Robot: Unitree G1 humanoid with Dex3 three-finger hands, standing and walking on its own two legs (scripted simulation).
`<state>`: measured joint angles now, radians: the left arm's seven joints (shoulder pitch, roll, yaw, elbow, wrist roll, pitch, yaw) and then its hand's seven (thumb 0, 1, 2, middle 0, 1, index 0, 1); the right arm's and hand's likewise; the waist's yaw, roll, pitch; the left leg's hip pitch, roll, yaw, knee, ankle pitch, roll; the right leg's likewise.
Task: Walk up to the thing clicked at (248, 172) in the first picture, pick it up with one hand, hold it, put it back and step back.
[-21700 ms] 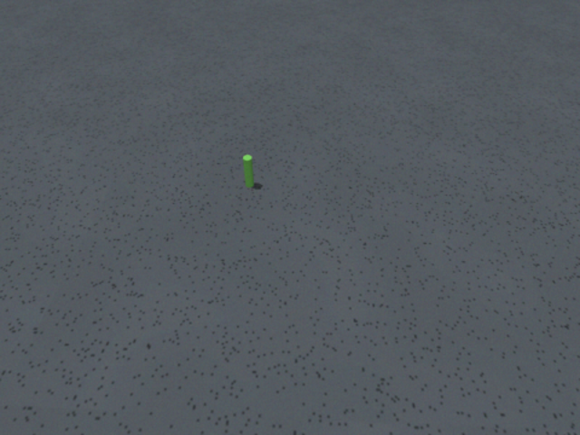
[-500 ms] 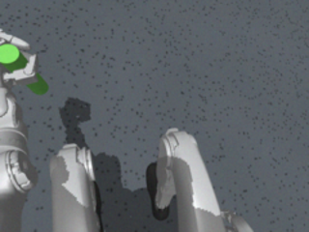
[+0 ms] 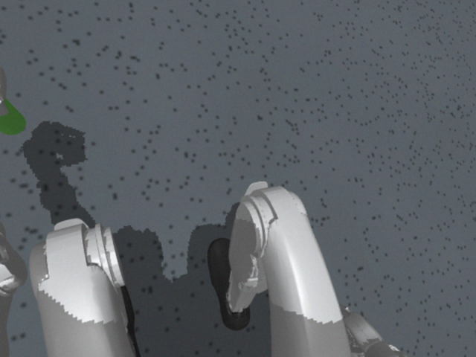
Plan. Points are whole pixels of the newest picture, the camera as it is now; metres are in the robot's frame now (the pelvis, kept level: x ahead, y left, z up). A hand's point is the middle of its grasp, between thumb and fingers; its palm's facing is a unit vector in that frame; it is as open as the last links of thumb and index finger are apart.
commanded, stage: crouch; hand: left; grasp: from the side
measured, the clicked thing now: out of the picture +0.51 +0.28 -0.13
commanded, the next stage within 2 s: lower in 0.08 s
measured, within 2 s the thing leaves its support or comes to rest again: rests again in 0.98 s
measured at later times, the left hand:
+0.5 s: hand out of the picture +0.52 +0.27 -0.14, palm faces +0.26 -0.96 -0.05, open 5.5 cm
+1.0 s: hand (7, 104) +0.53 +0.27 -0.17, palm faces +0.26 -0.96 -0.05, open 5.5 cm
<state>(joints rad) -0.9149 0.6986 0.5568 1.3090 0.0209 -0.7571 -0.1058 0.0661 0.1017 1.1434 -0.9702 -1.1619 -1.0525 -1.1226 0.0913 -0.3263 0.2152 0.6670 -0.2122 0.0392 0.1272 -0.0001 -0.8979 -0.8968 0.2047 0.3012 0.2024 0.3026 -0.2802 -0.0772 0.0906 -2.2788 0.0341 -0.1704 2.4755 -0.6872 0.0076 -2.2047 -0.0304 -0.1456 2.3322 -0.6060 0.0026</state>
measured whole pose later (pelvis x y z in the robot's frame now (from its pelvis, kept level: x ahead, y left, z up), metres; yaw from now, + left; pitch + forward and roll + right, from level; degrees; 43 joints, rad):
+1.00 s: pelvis +0.00 +0.01 -0.01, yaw -6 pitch +19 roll -18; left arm -0.97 1.00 0.45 1.57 0.00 -0.95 -0.02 0.07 0.10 1.15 -0.97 -1.17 -1.05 -1.13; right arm -0.10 -0.36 0.51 0.56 -0.34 0.07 0.12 0.00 -0.89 -0.89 0.21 0.30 0.20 0.30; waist -0.34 -0.23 0.29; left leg -2.24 0.03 -0.33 2.59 -0.73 0.01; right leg -2.10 0.01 -0.27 2.33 -0.60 0.04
